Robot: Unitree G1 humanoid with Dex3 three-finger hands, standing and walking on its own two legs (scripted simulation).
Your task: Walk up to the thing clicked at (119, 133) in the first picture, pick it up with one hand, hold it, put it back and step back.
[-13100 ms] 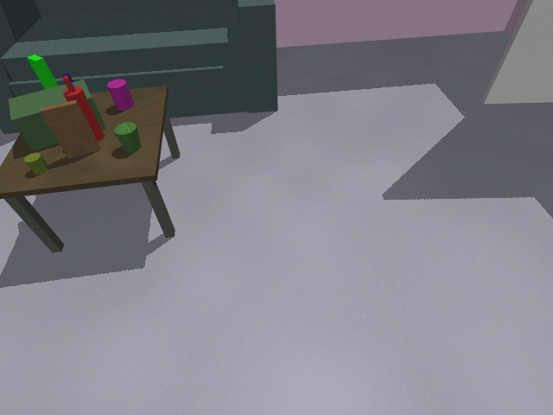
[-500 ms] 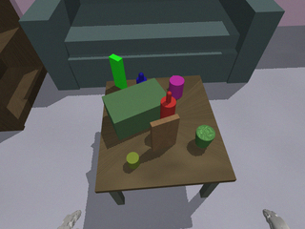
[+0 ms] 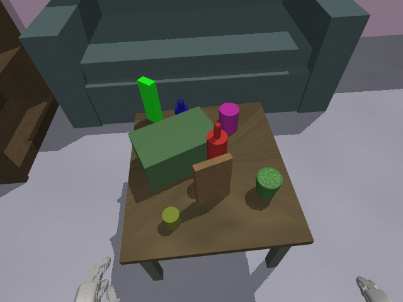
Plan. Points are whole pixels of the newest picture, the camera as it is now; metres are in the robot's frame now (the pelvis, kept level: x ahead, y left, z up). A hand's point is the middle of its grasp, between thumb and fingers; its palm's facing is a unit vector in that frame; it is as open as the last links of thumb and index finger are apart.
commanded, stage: go down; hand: right
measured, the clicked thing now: (267, 184) +0.55 -0.19 -0.28
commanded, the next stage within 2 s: none
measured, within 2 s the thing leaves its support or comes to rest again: neither
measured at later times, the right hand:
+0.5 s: hand out of the picture +0.13 -0.25 -0.09, palm faces +0.03 +0.94 -0.34, open 17.5 cm
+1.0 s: hand (376, 223) +0.30 -0.32 -0.02, palm faces +0.17 +0.97 -0.19, open 17.3 cm
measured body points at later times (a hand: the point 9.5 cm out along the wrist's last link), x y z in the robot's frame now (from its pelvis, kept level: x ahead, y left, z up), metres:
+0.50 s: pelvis -0.02 +0.00 -0.01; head +0.02 -0.01 +0.44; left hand +0.14 +0.25 -0.08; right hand +0.13 -0.30 -0.07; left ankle -0.01 +0.14 -0.70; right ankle -0.03 -0.12 -0.70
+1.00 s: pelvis -0.03 +0.00 -0.01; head +0.03 -0.02 +0.44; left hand +0.07 +0.27 -0.10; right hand +0.28 -0.37 -0.01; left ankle -0.01 +0.14 -0.70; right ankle -0.03 -0.12 -0.70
